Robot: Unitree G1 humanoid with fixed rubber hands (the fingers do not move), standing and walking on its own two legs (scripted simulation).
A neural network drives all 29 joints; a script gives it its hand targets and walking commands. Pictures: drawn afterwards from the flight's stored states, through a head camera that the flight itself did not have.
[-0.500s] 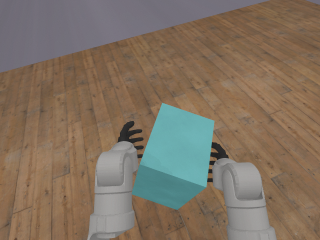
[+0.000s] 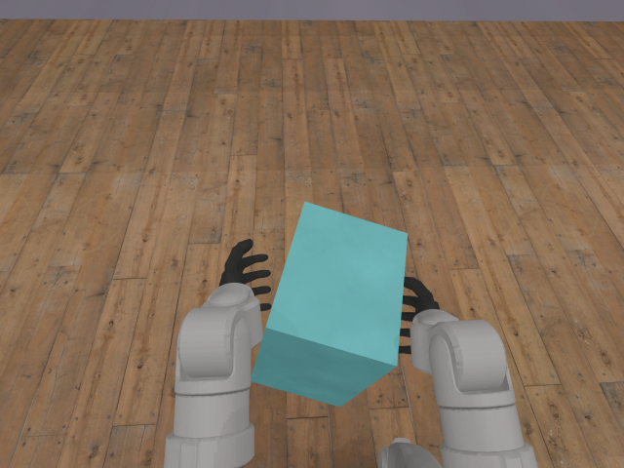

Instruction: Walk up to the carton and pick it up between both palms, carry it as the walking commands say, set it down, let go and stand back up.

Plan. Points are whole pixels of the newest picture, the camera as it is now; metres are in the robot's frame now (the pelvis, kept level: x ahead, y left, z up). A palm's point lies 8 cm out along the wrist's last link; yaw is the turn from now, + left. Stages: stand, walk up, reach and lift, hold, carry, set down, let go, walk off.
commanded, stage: carry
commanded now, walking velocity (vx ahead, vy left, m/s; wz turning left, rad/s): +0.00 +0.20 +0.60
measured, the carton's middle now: (323, 312) +0.35 +0.02 -0.04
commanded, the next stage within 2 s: none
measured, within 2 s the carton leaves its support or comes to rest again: neither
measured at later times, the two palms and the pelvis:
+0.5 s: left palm (78, 329) +0.26 +0.27 +0.10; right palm (308, 341) +0.26 +0.04 +0.06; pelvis -0.03 +0.10 +0.00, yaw +13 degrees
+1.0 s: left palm (40, 390) +0.20 +0.27 +0.12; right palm (306, 399) +0.20 +0.04 +0.08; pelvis -0.08 +0.10 +0.00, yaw +14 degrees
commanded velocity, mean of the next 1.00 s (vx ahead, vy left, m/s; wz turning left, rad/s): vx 0.00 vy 0.03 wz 0.08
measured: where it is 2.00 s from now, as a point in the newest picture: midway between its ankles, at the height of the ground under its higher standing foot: outside the picture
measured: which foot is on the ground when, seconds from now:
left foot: down 0.00-0.18, up 0.20-0.38, down 0.40-1.00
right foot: up 0.00-0.16, down 0.18-0.42, up 0.44-0.64, down 0.66-1.00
